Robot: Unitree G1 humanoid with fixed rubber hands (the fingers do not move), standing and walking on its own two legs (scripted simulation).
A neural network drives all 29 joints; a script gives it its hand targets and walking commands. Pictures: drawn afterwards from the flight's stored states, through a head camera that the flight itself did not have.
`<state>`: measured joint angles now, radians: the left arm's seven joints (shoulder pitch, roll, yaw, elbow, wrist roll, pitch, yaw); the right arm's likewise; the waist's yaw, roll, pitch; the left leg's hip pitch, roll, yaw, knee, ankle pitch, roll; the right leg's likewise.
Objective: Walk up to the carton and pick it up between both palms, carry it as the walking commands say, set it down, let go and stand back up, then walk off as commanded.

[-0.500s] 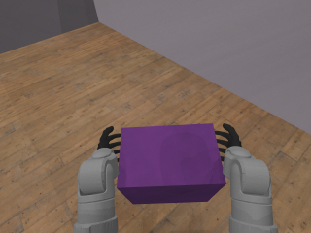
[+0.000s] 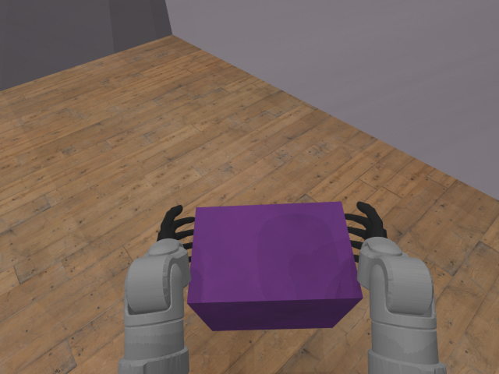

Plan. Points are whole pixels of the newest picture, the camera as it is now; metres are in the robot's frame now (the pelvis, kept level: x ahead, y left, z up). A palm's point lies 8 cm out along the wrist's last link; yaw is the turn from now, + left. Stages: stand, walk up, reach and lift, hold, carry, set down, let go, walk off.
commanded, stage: carry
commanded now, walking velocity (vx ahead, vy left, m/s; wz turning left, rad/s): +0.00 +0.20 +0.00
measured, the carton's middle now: (270, 272) +0.30 -0.01 -0.01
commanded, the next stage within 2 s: none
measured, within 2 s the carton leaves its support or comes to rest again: neither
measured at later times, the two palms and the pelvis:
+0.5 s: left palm (79, 264) +0.27 +0.28 +0.08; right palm (283, 266) +0.26 -0.02 +0.08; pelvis -0.02 +0.14 +0.00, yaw -1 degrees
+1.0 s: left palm (3, 351) +0.16 +0.33 +0.08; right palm (248, 355) +0.15 +0.03 +0.08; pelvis -0.13 +0.18 -0.01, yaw -2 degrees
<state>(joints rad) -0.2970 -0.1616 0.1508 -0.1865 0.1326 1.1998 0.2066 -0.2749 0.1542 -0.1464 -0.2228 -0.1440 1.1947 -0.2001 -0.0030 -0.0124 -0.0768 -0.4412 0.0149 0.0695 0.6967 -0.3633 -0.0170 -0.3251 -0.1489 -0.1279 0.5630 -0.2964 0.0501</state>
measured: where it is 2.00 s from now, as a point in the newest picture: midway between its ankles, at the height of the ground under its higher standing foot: outside the picture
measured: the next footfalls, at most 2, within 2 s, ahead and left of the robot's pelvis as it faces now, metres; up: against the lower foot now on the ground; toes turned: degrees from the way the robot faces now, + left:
left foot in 0.04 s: +0.07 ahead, +0.15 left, +0.00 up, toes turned +5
right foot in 0.34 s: +0.00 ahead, -0.01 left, +0.00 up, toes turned -11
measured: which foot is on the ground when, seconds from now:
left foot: up 0.00-0.02, down 0.04-0.34, up 0.36-0.50, down 0.52-1.00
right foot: down 0.00-0.06, up 0.08-0.32, down 0.34-0.54, up 0.56-0.94, down 0.96-1.00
